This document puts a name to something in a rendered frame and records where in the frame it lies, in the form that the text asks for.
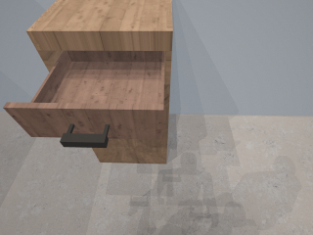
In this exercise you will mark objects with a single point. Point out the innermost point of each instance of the drawer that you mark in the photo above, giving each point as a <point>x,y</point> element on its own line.
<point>124,89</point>

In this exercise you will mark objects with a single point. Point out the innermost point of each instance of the handle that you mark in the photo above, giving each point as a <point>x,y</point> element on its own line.
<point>85,140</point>

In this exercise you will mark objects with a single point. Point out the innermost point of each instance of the cabinet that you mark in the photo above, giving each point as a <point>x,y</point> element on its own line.
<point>111,25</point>

